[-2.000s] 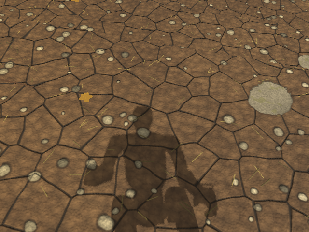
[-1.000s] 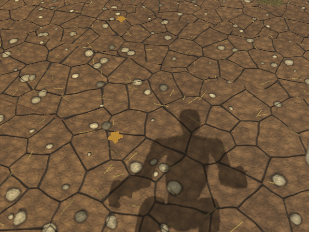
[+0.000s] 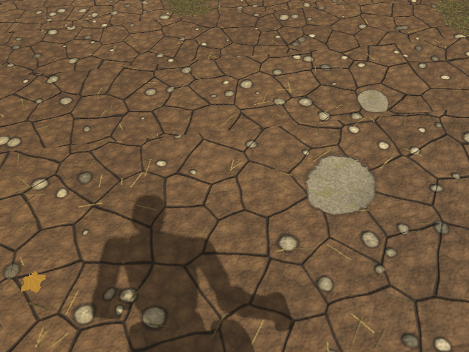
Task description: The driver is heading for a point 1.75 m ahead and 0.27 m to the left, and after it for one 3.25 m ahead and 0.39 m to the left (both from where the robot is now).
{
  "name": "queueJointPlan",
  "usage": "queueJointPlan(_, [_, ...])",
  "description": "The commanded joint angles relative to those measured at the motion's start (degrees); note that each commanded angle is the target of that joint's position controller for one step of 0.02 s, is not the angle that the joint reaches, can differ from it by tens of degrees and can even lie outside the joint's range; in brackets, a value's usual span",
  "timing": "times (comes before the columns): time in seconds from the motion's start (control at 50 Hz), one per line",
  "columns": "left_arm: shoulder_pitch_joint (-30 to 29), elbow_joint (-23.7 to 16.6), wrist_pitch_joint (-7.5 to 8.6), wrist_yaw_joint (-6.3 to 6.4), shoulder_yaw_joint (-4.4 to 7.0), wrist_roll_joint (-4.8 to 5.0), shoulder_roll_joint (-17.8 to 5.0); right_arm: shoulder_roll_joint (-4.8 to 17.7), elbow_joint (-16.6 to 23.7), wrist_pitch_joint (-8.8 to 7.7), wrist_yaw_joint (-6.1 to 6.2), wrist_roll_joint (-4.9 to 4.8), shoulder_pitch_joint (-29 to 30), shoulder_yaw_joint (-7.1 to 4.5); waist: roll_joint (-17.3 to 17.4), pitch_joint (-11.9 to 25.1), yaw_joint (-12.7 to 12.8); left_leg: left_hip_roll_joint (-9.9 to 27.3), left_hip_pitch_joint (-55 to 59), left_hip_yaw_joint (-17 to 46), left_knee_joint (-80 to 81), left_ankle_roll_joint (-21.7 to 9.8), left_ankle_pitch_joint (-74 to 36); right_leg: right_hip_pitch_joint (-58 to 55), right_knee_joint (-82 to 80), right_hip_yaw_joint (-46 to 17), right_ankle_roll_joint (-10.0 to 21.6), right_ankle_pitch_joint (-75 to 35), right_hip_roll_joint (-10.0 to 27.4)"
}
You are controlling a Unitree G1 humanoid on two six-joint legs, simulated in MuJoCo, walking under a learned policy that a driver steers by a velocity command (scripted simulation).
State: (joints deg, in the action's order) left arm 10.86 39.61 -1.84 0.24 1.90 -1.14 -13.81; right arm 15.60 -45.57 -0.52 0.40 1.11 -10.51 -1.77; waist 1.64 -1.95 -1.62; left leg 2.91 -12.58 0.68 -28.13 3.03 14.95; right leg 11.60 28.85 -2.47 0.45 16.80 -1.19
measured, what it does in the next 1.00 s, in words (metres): walks ahead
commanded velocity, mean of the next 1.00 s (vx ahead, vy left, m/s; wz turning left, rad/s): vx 0.12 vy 0.00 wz -0.02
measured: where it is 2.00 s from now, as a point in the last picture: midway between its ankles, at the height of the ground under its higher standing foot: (238, 291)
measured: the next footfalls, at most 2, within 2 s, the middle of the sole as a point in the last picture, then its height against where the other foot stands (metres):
right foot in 1.26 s outside the picture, level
left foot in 1.80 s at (197, 278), level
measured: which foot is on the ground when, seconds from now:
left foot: down 0.00-1.00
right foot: down 0.00-0.80, up 0.82-1.00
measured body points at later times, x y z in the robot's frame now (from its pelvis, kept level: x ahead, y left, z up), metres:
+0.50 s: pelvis +0.00 -0.01 +0.00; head +0.01 -0.01 +0.45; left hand +0.11 +0.25 -0.12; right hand +0.07 -0.28 -0.13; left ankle +0.00 +0.15 -0.74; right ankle -0.01 -0.12 -0.74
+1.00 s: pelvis +0.10 +0.04 +0.01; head +0.11 +0.07 +0.46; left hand +0.24 +0.31 -0.11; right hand +0.05 -0.21 -0.12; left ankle +0.02 +0.13 -0.74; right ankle +0.14 -0.12 -0.66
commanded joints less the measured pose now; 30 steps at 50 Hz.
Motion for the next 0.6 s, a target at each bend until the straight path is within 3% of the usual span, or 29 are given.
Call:
queueJointPlan(0.02, [-1.1,-3.2,1.99,-0.03,1.80,0.01,-8.1,6.7,2.8,-0.36,0.56,-0.17,1.4,-1.56,-7.8,1.6,0.5,0.6,0.9,0.4,2.0,0.1,-6.5,0.9,-7.7,-7.7,2.9,-9.2,6.8])
queueJointPlan(0.22, [-0.5,-1.4,2.08,0.31,1.33,0.30,-6.6,6.8,-2.6,-0.56,1.13,-0.54,-0.5,-1.57,-3.0,1.9,0.8,1.0,2.4,0.3,3.3,0.6,-8.7,-0.1,-6.3,-5.9,2.8,-11.8,5.0])
queueJointPlan(0.56, [2.2,5.9,2.16,0.93,1.39,0.72,-6.3,6.5,-10.0,0.06,2.09,-0.95,-1.8,-1.42,-2.2,1.2,0.6,0.5,3.2,-0.1,3.6,-0.1,-9.4,-0.1,-5.6,-2.7,1.5,-13.3,2.8])
queueJointPlan(0.6, [3.6,7.3,1.77,1.30,1.79,1.18,-7.3,5.7,-11.1,0.25,2.20,-1.36,-2.7,-1.34,-3.7,1.4,1.0,-2.2,1.5,-3.1,0.9,-0.7,3.4,0.1,-7.0,-3.0,2.7,4.1,2.1])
